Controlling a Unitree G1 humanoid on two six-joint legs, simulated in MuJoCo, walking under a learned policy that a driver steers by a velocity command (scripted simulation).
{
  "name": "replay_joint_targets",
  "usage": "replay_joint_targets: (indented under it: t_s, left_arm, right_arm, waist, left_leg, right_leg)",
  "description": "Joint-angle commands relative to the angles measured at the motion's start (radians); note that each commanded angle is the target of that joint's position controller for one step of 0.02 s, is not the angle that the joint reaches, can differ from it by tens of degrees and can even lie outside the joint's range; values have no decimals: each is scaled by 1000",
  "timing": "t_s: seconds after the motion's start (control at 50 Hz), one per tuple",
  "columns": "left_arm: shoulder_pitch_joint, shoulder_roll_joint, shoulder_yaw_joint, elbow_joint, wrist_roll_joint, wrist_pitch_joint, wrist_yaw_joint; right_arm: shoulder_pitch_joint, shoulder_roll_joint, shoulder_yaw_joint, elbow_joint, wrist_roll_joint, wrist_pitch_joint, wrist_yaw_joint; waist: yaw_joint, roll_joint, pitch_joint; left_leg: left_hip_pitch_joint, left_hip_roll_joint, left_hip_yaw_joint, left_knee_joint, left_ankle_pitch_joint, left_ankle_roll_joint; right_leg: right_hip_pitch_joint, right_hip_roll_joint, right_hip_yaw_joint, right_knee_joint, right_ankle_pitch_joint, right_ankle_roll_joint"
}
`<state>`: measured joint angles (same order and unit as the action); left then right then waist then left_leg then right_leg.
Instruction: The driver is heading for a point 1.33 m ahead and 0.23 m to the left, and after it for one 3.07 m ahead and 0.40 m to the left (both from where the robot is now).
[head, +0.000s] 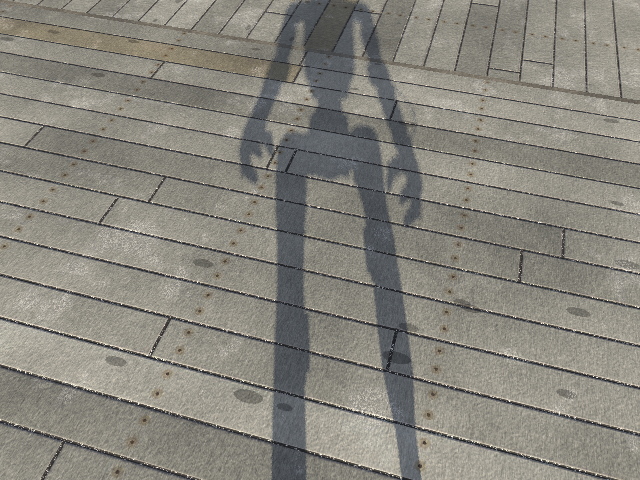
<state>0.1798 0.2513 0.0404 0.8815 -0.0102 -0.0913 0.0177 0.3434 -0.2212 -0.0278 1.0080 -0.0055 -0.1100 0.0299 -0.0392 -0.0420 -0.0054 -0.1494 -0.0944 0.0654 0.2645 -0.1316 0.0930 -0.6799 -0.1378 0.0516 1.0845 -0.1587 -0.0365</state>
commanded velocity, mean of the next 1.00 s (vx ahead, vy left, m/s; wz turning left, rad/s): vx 0.50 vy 0.00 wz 0.33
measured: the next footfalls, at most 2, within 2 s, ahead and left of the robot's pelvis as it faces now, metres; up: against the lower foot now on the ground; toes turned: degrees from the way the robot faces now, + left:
right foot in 0.28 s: +0.34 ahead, -0.17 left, +0.00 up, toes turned -1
left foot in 0.86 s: +0.59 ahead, +0.11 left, +0.00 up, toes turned +21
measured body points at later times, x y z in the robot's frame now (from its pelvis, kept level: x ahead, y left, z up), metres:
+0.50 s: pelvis +0.28 -0.08 +0.00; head +0.30 -0.09 +0.45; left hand +0.32 +0.19 -0.13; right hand +0.37 -0.34 -0.14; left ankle +0.27 +0.09 -0.65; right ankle +0.29 -0.16 -0.75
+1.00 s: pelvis +0.53 +0.03 -0.01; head +0.56 +0.05 +0.43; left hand +0.54 +0.33 -0.13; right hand +0.73 -0.18 -0.13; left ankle +0.55 +0.10 -0.75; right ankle +0.51 -0.15 -0.64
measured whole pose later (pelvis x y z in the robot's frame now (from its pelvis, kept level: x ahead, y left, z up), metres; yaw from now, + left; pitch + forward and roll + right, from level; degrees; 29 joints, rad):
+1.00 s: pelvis +0.53 +0.03 -0.01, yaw +23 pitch +1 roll +0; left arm 0.18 0.27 0.06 0.84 -0.02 -0.13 0.01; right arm 0.23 -0.26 -0.09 0.79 0.01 -0.06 0.03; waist -0.01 -0.01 0.05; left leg -0.35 -0.10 0.02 0.50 -0.18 0.12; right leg -0.44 -0.07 0.03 1.24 -0.38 -0.01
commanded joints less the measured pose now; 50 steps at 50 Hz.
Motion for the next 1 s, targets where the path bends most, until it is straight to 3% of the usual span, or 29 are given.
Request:
replay_joint_targets:
  t_s: [0.02, 0.1, 0.16, 0.2, 0.24, 0.26, 0.28, 0.3, 0.32, 0.34, 0.36, 0.38, 0.4, 0.44, 0.5, 0.58, 0.66, 0.74, 0.8, 0.82, 0.84, 0.86, 0.88, 0.9, 0.92, 0.94, 0.96, 0.98, 1.0]
  left_arm:
    - [8, 39, 10, -45, 8, -1, 2]
    - [-143, 26, 3, -82, -2, -10, -13]
    - [-225, 31, -1, -113, -11, -15, -31]
    - [-248, 43, 0, -132, -13, -22, -45]
    - [-200, 70, 11, -131, -12, -32, -52]
    - [-107, 98, 28, -108, -10, -36, -50]
    - [83, 154, 57, -54, -9, -40, -43]
    - [287, 254, 81, -22, 6, -38, -31]
    - [314, 283, 84, -4, 18, -32, -40]
    - [273, 168, 56, -18, 16, -35, -39]
    - [180, 121, 41, -37, 10, -39, -37]
    - [96, 96, 30, -49, 10, -40, -40]
    - [53, 72, 25, -48, 11, -41, -43]
    - [43, 49, 22, -27, 23, -45, -42]
    - [69, 80, 34, 0, 29, -48, -30]
    - [91, 102, 41, 16, 31, -37, -7]
    - [140, 129, 48, 31, 20, -23, 8]
    - [187, 146, 57, 48, 6, 3, 11]
    - [145, 188, 69, 30, -4, 19, 17]
    - [126, 204, 73, 24, -6, 25, 20]
    - [98, 214, 74, 15, -12, 31, 20]
    - [92, 207, 70, -2, -7, 26, 21]
    - [171, 37, 24, -46, 37, 2, 2]
    - [134, 72, 19, -86, -8, -51, -15]
    - [6, 127, 34, -116, -45, -76, -22]
    - [-16, 126, 31, -123, -39, -84, -20]
    - [-7, 129, 38, -106, -13, -79, -10]
    - [19, 143, 49, -103, 2, -64, -7]
    - [30, 142, 54, -107, 9, -48, -8]
  right_arm:
    - [-33, -140, -23, -59, 4, -12, -21]
    - [44, -165, -27, -41, 19, -1, -31]
    - [95, -168, -29, -19, 24, 12, -31]
    - [105, -174, -34, -11, 25, 22, -34]
    - [90, -185, -39, -12, 26, 33, -36]
    - [67, -186, -38, -19, 25, 37, -36]
    - [50, -159, -26, -31, 15, 39, -34]
    - [49, -111, -5, -71, -7, 34, -33]
    - [179, 13, 25, -63, 23, 11, -26]
    - [117, -127, -8, -50, 51, -4, -28]
    - [31, -169, -24, -77, 63, -9, -30]
    - [-5, -153, -26, -81, 55, -3, -39]
    - [-19, -137, -33, -82, 42, 8, -43]
    - [19, -90, -37, -76, 43, 35, -37]
    - [-21, -70, -43, -106, 41, 60, -36]
    - [-129, -67, -48, -159, 32, 61, -26]
    - [-269, -47, -37, -217, 23, 56, -1]
    - [-366, -42, -33, -283, 29, 56, 26]
    - [-323, -79, -52, -309, 32, 61, 37]
    - [-246, -109, -68, -299, 35, 64, 36]
    - [-108, -156, -95, -269, 37, 64, 31]
    - [58, -235, -134, -225, 34, 69, 11]
    - [62, -340, -148, -217, 35, 69, -5]
    - [95, -309, -130, -251, 16, 52, 1]
    - [72, -237, -113, -244, 9, 41, 3]
    - [0, -192, -101, -254, 21, 32, 3]
    - [-88, -157, -89, -276, 25, 30, 4]
    - [-133, -131, -78, -294, 20, 29, 1]
    - [-141, -129, -75, -300, 17, 29, -3]
  waist:
    - [38, 72, 62]
    - [-18, 82, 67]
    - [-45, 90, 89]
    - [-40, 97, 93]
    - [0, 114, 68]
    - [58, 118, 19]
    - [140, 100, -98]
    - [198, -46, -279]
    - [128, -315, -390]
    - [153, -163, -299]
    - [133, -104, -172]
    - [96, -21, -116]
    - [71, -17, -60]
    - [34, -50, -31]
    - [21, -25, 13]
    - [38, -11, 52]
    - [85, 8, 93]
    - [107, 6, 119]
    - [48, -46, 53]
    - [-1, -66, 3]
    - [-82, -58, -71]
    - [-157, 5, -154]
    - [-37, 291, -201]
    - [-59, 237, -383]
    - [-88, 150, -252]
    - [-45, 84, -151]
    - [7, 22, -94]
    - [44, 26, -75]
    - [63, 35, -65]
  left_leg:
    - [-81, 283, -204, -179, 89, 158]
    - [-4, 270, -157, -163, 92, 121]
    - [96, 306, -166, -121, 79, 117]
    - [161, 338, -179, -78, 96, 107]
    - [178, 351, -196, -5, 207, 90]
    - [161, 323, -180, 99, 363, 73]
    - [74, 261, -140, 311, 431, 44]
    - [-151, 171, -77, 668, 131, 3]
    - [-507, 22, -120, 949, -428, -37]
    - [-595, 79, -233, 1063, -408, -25]
    - [-621, 126, -217, 1061, -301, -13]
    - [-567, 173, -198, 1022, -211, -23]
    - [-534, 199, -194, 965, -154, -30]
    - [-457, 222, -186, 926, -93, -33]
    - [-526, 225, -190, 892, -24, -43]
    - [-601, 214, -187, 700, 128, -57]
    - [-607, 208, -103, 516, 205, -44]
    - [-638, 192, -37, 429, 115, -15]
    - [-460, 110, 54, 409, -24, 34]
    - [-348, 70, 76, 409, -69, 58]
    - [-152, 28, 84, 342, -31, 91]
    - [147, 62, -38, 276, 2, 137]
    - [457, 320, -525, 248, 9, 275]
    - [577, 446, -931, 54, -158, 394]
    - [510, 414, -802, 15, -112, 323]
    - [358, 370, -650, 20, -35, 276]
    - [197, 325, -541, 15, 62, 239]
    - [91, 293, -473, -4, 138, 223]
    - [29, 274, -447, -25, 168, 218]
  right_leg:
    - [-25, -28, 3, -166, 162, 22]
    - [24, 23, -40, -412, 272, 31]
    - [11, 39, -44, -500, 228, 24]
    - [15, 48, -42, -544, 158, 1]
    - [122, 75, -56, -585, 84, -27]
    - [260, 108, -79, -612, 67, -45]
    - [520, 98, -62, -603, 84, -78]
    - [844, -131, 190, -594, 87, -145]
    - [1104, -310, 627, -739, -94, -274]
    - [1018, -278, 599, -778, -150, -229]
    - [876, -249, 422, -789, -71, -180]
    - [742, -207, 301, -822, 26, -155]
    - [651, -166, 204, -862, 69, -139]
    - [565, -119, 79, -907, 149, -122]
    - [545, -118, -31, -933, 276, -135]
    - [580, -114, -123, -957, 279, -128]
    - [649, -130, -199, -961, 281, -115]
    - [784, -167, -245, -892, 377, -104]
    - [801, -166, -291, -734, 794, -76]
    - [790, -162, -299, -613, 930, -67]
    - [734, -134, -313, -424, 950, -45]
    - [526, -85, -311, -137, 702, 1]
    - [84, 100, -251, 225, -332, 53]
    - [-75, 181, 11, 390, -459, 48]
    - [-177, 124, 50, 376, -358, 19]
    - [-160, 76, 44, 282, -257, 0]
    - [-78, 37, 39, 198, -201, 8]
    - [1, 14, 44, 137, -168, 19]
    - [49, 5, 42, 95, -150, 31]
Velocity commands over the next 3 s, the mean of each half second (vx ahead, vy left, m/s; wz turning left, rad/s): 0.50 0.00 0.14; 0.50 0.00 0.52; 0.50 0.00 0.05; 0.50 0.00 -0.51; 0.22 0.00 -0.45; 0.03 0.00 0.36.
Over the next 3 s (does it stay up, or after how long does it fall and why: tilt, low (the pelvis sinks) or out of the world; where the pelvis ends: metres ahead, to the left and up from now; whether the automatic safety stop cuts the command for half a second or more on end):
stays up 1.27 0.25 0.00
